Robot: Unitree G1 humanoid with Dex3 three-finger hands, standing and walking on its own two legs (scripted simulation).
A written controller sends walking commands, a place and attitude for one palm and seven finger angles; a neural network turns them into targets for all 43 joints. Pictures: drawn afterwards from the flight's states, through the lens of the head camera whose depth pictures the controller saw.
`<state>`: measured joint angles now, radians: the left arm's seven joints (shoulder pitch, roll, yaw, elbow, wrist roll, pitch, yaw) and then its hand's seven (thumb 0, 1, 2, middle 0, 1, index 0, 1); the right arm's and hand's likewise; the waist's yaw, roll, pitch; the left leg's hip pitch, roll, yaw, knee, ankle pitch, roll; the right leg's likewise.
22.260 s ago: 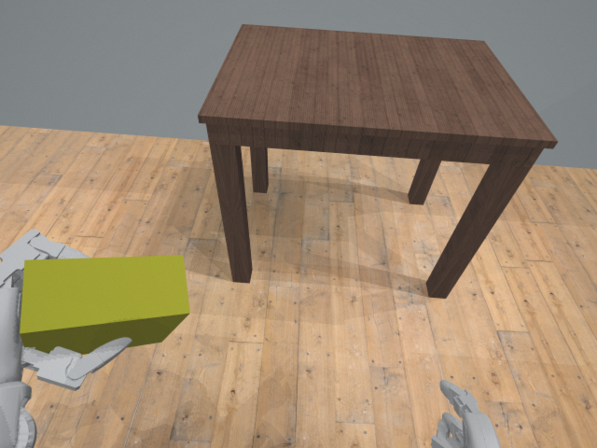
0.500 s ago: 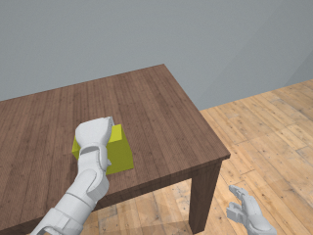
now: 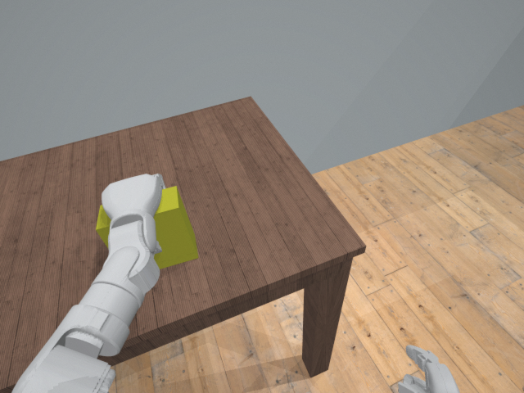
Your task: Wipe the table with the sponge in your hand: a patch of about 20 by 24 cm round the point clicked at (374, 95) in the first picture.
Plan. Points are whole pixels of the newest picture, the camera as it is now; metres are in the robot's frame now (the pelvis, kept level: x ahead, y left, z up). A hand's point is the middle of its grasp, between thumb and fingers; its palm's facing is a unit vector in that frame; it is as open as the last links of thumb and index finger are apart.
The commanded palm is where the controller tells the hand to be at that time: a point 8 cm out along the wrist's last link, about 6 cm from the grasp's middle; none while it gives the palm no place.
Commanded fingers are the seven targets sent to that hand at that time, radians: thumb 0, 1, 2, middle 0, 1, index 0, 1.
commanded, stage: wipe forward along the third lane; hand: left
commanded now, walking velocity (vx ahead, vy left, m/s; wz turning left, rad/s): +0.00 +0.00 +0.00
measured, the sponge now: (156, 241) +0.36 +0.23 +0.03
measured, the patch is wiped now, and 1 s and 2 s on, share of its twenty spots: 0.90 1.00 1.00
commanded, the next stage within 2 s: wipe back along the third lane in 0.90 s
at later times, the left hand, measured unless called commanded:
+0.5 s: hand (141, 201) +0.41 +0.26 +0.08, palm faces -0.03 -0.03 -1.00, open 10.3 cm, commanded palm +0.39 +0.25 +0.11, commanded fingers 0.00 0.10 1.30 -1.20 -1.60 -1.20 -1.60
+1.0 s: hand (137, 185) +0.45 +0.28 +0.08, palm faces -0.06 -0.01 -1.00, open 10.3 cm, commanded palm +0.43 +0.27 +0.12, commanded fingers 0.00 0.10 1.30 -1.20 -1.60 -1.20 -1.60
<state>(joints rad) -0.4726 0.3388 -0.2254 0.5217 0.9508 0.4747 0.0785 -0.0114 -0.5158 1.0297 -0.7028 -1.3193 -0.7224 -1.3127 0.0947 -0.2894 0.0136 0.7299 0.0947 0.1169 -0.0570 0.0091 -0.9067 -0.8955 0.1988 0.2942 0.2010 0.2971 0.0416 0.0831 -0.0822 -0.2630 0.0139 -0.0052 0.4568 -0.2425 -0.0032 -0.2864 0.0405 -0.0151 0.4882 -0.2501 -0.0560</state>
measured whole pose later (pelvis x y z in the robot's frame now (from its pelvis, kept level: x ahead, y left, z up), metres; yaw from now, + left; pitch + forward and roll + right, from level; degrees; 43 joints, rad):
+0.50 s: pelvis +0.01 +0.02 +0.00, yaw +0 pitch +6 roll +0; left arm -0.62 0.34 -0.19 0.73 0.97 0.39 0.13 0.00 -0.52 1.03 -0.71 -1.32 -0.72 -1.31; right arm 0.14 -0.28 0.00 0.74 0.09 0.12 -0.04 0.01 -0.91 -0.90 0.20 0.29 0.20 0.30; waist 0.03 0.07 -0.11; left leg -0.32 0.00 0.00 0.47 -0.25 0.00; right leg -0.33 0.03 -0.01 0.47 -0.25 -0.03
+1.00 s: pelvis +0.01 +0.03 +0.00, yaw +0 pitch +9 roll +0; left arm -0.85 0.38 -0.16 1.02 1.00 0.34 0.16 0.01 -0.52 1.03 -0.71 -1.32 -0.73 -1.31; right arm 0.18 -0.26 0.01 0.76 0.07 0.12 -0.03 0.00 -0.91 -0.90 0.20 0.29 0.20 0.30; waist -0.03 0.05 -0.11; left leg -0.41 -0.01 0.00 0.51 -0.26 0.02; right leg -0.41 0.01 -0.01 0.49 -0.24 -0.02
